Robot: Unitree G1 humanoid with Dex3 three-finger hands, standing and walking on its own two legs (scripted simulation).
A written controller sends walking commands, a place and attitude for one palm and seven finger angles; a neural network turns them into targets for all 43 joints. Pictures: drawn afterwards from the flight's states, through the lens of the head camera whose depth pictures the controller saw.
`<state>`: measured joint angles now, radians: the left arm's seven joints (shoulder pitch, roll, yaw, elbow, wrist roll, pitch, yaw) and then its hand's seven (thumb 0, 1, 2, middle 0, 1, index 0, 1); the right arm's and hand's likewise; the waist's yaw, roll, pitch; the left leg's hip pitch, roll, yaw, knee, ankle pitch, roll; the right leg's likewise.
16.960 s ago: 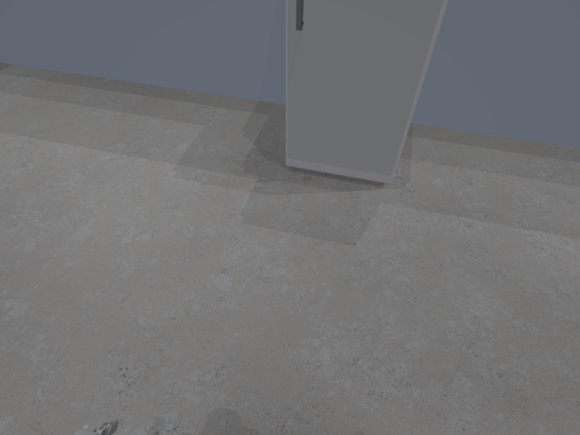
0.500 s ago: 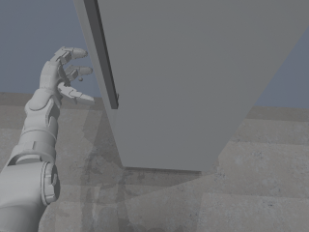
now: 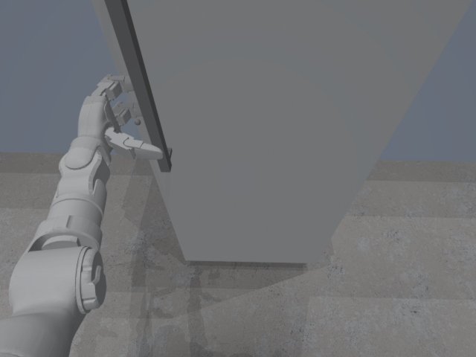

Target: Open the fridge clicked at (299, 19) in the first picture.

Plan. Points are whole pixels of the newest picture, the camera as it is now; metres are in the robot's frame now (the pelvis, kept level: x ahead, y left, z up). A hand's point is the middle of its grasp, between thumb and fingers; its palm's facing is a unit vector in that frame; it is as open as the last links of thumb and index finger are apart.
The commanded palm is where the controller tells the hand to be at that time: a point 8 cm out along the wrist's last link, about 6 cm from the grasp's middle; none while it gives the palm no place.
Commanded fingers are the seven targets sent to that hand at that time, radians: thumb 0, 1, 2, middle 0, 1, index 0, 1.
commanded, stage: feel for the door with the fingertips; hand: left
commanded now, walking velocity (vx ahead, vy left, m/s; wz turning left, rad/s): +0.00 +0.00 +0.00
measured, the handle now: (137, 54) +0.51 +0.14 +0.24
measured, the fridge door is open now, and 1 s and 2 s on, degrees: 0 0 0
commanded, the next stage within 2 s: slide the fingers in behind the handle in 0.18 s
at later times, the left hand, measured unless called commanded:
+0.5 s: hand (130, 120) +0.47 +0.17 +0.14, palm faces -0.06 -1.00 +0.01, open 13.7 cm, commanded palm +0.45 +0.23 +0.14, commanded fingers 0.00 -0.50 0.30 -0.30 -1.20 -0.30 -1.20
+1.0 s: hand (144, 124) +0.46 +0.14 +0.14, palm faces -0.07 -1.00 -0.01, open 14.0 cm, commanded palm +0.44 +0.20 +0.14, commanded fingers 0.00 -0.50 0.30 -0.30 -1.20 -0.30 -1.20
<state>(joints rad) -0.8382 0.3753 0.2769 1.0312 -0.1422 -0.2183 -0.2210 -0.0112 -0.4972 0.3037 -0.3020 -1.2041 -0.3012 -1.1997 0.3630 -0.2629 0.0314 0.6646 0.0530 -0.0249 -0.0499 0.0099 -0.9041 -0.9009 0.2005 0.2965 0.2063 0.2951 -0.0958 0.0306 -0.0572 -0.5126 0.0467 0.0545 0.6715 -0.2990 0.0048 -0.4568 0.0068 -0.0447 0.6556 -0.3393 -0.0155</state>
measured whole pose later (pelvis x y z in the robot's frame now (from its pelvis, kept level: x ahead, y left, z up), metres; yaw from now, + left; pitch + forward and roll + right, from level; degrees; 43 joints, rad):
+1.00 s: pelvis +0.00 +0.01 +0.00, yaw +0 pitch +8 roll -1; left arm -0.83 0.31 0.22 0.99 -0.14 -0.22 -0.18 -0.01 -0.50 0.30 -0.30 -1.20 -0.30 -1.20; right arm 0.34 -0.26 0.02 0.66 0.05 -0.04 -0.03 0.01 -0.90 -0.90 0.20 0.30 0.21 0.30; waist -0.09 0.03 -0.07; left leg -0.53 0.03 0.05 0.70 -0.31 0.02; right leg -0.47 -0.01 -0.04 0.67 -0.35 0.00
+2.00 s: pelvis +0.00 +0.00 +0.00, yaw +1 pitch +7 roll -1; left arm -0.81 0.28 0.19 0.97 -0.15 -0.22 -0.15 -0.01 -0.50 0.30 -0.30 -1.20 -0.30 -1.20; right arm 0.33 -0.26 0.02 0.67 0.05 -0.02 -0.03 0.01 -0.91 -0.90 0.20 0.30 0.21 0.29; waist -0.08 0.03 -0.06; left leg -0.50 0.04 0.04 0.67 -0.30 0.01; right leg -0.43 0.00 -0.05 0.65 -0.34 -0.01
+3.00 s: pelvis +0.00 +0.00 +0.00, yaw +0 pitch +8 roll -1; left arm -0.80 0.27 0.20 0.96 -0.14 -0.22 -0.15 0.01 0.72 0.84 -0.42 -1.39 -0.40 -1.37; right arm 0.34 -0.26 0.02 0.67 0.05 -0.02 -0.03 0.01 -0.90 -0.90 0.20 0.30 0.21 0.30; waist -0.09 0.03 -0.06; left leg -0.50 0.04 0.04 0.67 -0.30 0.01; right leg -0.44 0.01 -0.05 0.65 -0.34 -0.01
